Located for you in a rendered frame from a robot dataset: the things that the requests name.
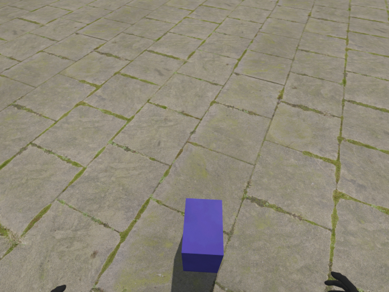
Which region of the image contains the carton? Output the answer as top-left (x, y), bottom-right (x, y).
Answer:
top-left (181, 198), bottom-right (224, 273)

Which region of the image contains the robot right hand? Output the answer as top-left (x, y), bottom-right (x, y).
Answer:
top-left (325, 271), bottom-right (359, 292)

